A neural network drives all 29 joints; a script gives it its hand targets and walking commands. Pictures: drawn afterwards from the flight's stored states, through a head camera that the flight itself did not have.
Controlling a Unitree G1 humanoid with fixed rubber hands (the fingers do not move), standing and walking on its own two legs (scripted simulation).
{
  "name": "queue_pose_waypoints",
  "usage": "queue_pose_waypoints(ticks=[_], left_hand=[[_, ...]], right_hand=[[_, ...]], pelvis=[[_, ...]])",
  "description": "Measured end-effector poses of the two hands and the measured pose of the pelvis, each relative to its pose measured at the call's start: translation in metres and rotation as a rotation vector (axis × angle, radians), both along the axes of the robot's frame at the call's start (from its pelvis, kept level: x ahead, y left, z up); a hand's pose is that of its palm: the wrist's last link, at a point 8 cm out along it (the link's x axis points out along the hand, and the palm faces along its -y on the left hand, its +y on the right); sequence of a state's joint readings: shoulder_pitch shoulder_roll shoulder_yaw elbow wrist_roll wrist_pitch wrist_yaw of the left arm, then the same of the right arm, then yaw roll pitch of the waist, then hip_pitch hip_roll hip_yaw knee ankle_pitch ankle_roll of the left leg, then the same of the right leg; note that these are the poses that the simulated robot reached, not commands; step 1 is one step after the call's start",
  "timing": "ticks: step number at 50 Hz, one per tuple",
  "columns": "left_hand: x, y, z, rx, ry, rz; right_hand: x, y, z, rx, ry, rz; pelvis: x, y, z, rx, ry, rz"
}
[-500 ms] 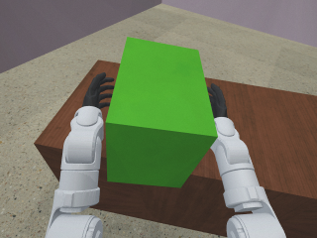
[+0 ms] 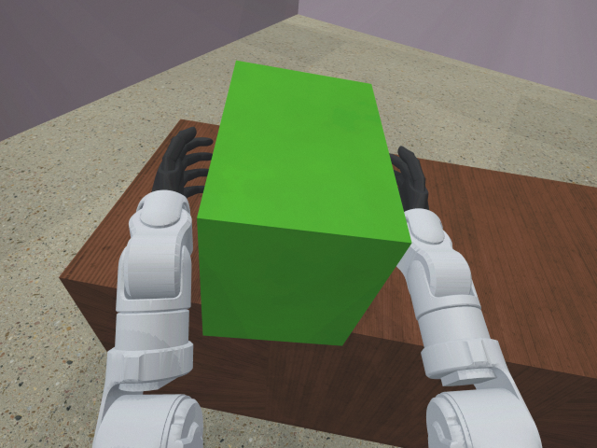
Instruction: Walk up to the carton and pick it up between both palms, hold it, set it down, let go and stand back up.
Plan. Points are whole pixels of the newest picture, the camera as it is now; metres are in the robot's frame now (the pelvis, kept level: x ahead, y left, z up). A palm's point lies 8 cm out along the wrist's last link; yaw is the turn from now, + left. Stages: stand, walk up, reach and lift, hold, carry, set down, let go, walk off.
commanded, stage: hold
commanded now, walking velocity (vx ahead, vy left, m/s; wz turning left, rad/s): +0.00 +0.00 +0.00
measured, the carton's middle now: (290, 205) +0.42 +0.01 +0.11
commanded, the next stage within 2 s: none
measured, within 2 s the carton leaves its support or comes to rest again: neither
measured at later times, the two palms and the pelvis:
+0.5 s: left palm (182, 194) +0.36 +0.14 +0.18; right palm (418, 217) +0.36 -0.15 +0.16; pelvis +0.01 +0.00 +0.00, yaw -1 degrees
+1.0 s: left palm (183, 185) +0.35 +0.14 +0.19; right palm (424, 208) +0.36 -0.16 +0.17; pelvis +0.00 -0.01 +0.00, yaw +0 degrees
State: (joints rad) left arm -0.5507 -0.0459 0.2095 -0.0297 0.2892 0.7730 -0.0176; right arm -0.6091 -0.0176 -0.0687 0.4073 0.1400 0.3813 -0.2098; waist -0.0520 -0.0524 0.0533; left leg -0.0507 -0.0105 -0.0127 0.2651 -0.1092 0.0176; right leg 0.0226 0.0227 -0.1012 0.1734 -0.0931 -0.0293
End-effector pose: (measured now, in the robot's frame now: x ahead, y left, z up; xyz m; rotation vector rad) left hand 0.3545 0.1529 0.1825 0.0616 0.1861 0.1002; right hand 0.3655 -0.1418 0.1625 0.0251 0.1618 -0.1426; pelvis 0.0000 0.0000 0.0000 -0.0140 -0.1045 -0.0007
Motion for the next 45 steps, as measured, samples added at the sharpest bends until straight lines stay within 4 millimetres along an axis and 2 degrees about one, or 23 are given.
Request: queue_pose_waypoints(ticks=[3,11,14,18,24,28,34,37,40,45], left_hand=[[-0.001,-0.001,0.003,-0.004,-0.031,-0.005],[0.002,-0.013,0.033,-0.024,-0.121,-0.032],[0.006,-0.015,0.032,-0.020,-0.093,-0.031],[0.010,-0.016,0.018,-0.008,-0.045,-0.027],[0.003,-0.012,0.000,-0.007,-0.023,-0.024],[-0.006,-0.010,0.003,-0.015,-0.057,-0.029],[-0.013,-0.010,0.025,-0.021,-0.122,-0.023],[-0.012,-0.010,0.033,-0.022,-0.117,-0.012],[-0.008,-0.010,0.033,-0.022,-0.083,-0.003],[-0.002,-0.011,0.020,-0.017,-0.017,-0.002]], right_hand=[[-0.002,-0.001,0.005,-0.009,-0.032,-0.004],[-0.006,-0.013,0.037,-0.033,-0.120,-0.033],[-0.003,-0.015,0.032,-0.028,-0.092,-0.034],[0.001,-0.015,0.013,-0.022,-0.045,-0.029],[-0.005,-0.012,-0.007,-0.015,-0.019,-0.021],[-0.013,-0.011,-0.001,-0.025,-0.050,-0.025],[-0.018,-0.010,0.027,-0.039,-0.118,-0.018],[-0.015,-0.010,0.033,-0.032,-0.117,-0.014],[-0.010,-0.010,0.030,-0.022,-0.083,-0.008],[-0.005,-0.011,0.014,-0.005,-0.019,-0.010]], pelvis=[[0.005,0.000,0.000,-0.001,0.005,0.005],[0.013,0.000,0.000,0.001,-0.029,-0.008],[0.013,0.001,0.000,0.002,-0.041,-0.016],[0.012,0.001,0.000,0.004,-0.037,-0.018],[0.013,-0.001,0.001,0.004,-0.029,-0.011],[0.013,-0.002,0.001,0.004,-0.025,-0.008],[0.006,-0.003,0.000,0.004,-0.041,-0.012],[0.001,-0.003,0.000,0.004,-0.048,-0.014],[-0.004,-0.004,-0.001,0.005,-0.049,-0.012],[-0.008,-0.005,-0.001,0.004,-0.033,-0.007]])
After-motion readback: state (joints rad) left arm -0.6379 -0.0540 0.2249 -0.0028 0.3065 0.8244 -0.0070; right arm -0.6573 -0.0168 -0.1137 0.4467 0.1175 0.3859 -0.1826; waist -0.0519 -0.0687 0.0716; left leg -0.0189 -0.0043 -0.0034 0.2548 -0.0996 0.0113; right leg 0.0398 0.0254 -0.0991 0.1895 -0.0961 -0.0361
